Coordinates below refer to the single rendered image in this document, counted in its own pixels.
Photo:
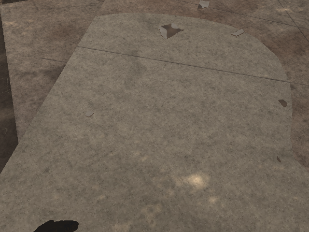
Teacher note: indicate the robot left hand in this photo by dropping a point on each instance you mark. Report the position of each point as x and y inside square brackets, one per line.
[58, 226]

